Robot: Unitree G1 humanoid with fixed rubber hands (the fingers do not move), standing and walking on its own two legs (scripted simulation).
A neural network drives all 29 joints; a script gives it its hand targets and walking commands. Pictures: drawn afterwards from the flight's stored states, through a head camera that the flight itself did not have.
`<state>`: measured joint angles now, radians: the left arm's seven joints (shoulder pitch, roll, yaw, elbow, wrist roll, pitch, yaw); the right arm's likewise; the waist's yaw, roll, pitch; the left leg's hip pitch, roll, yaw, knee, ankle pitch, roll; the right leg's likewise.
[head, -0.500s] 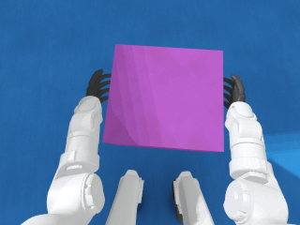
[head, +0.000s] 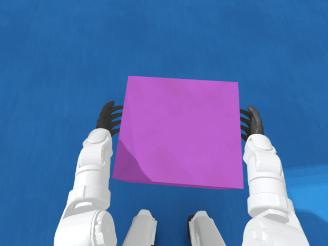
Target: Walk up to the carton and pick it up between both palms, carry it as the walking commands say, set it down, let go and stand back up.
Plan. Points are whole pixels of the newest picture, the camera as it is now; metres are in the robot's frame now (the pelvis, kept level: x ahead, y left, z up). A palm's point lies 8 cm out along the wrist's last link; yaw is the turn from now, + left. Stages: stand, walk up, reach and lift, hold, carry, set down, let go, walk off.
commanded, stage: reach and lift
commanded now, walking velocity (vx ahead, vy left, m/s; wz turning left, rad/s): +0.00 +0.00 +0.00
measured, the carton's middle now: (178, 137) +0.41 -0.01 -0.12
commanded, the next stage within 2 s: none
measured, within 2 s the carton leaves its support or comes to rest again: neither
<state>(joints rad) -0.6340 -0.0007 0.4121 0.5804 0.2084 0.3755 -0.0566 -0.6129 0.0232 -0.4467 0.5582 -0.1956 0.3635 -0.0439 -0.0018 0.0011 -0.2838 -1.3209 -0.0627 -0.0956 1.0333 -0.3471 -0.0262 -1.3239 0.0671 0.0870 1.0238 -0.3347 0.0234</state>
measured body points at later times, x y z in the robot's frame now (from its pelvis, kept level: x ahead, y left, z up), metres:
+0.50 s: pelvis +0.02 +0.00 +0.06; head +0.15 +0.00 +0.49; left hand +0.39 +0.19 +0.02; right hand +0.38 -0.19 +0.02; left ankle +0.05 +0.13 -0.64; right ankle +0.06 -0.12 -0.64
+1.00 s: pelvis +0.04 +0.01 +0.10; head +0.08 +0.01 +0.55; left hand +0.37 +0.19 +0.09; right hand +0.36 -0.19 +0.09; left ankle +0.05 +0.13 -0.64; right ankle +0.06 -0.12 -0.64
